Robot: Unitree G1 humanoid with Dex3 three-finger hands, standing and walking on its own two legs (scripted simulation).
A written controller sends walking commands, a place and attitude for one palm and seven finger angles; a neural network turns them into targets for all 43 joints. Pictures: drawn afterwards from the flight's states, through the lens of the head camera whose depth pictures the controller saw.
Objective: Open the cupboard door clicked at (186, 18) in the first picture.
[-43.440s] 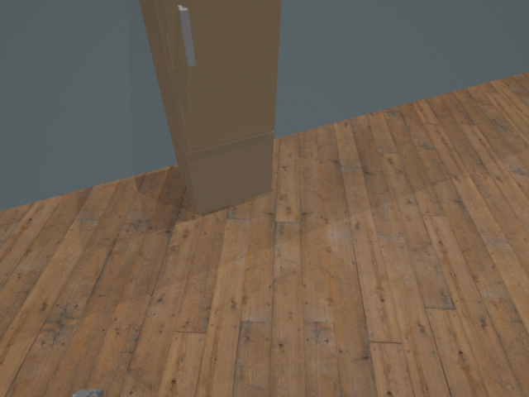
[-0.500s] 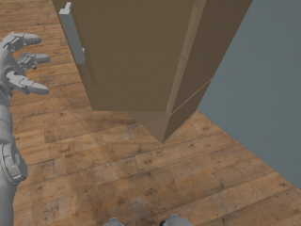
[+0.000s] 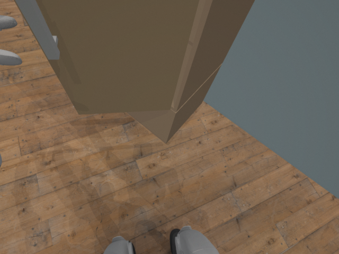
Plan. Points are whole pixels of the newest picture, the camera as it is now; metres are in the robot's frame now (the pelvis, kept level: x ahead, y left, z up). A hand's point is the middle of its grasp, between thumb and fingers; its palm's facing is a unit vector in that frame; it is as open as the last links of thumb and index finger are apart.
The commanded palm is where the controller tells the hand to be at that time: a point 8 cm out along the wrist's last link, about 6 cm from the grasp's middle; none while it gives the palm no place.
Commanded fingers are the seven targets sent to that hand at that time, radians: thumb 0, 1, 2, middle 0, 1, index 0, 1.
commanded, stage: move the hooked fingers beside the handle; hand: left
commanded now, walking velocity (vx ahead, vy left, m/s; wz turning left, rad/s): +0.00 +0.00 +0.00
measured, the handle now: (40, 18) +0.59 +0.19 +0.13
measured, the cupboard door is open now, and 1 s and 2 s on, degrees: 46 46 46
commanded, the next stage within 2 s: slide the fingers in behind the handle in 1.06 s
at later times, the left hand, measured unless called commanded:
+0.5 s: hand out of the picture +0.54 +0.26 +0.14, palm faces -0.01 -1.00 +0.00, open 13.9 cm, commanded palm +0.53 +0.29 +0.13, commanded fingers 0.00 -0.50 0.30 -0.30 -1.20 -0.30 -1.20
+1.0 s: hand out of the picture +0.54 +0.26 +0.14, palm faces -0.01 -1.00 -0.01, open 13.9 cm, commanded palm +0.54 +0.30 +0.13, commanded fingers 0.00 -0.50 0.30 -0.30 -1.20 -0.30 -1.20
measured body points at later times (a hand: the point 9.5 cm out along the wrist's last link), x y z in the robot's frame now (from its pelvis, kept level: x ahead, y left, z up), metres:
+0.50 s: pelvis +0.02 -0.01 +0.00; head +0.15 +0.02 +0.43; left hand +0.53 +0.31 +0.14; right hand -0.01 -0.27 -0.09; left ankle -0.01 +0.10 -0.70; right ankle +0.00 -0.14 -0.70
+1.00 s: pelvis +0.00 -0.01 +0.00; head +0.14 +0.02 +0.42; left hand +0.53 +0.31 +0.14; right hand -0.06 -0.27 -0.09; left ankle -0.01 +0.10 -0.70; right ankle +0.00 -0.14 -0.70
